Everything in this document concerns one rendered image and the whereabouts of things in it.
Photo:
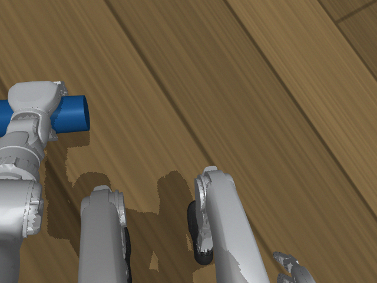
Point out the right robot hand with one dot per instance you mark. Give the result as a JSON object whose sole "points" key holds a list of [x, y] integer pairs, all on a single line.
{"points": [[299, 273]]}

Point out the bottle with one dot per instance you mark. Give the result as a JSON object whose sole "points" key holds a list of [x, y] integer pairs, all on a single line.
{"points": [[71, 115]]}

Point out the left robot arm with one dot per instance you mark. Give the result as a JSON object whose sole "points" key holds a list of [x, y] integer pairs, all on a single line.
{"points": [[21, 202]]}

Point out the right robot foot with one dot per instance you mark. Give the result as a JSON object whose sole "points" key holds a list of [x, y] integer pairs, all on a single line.
{"points": [[201, 257]]}

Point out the left robot hand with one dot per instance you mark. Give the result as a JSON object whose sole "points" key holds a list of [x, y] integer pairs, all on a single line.
{"points": [[40, 95]]}

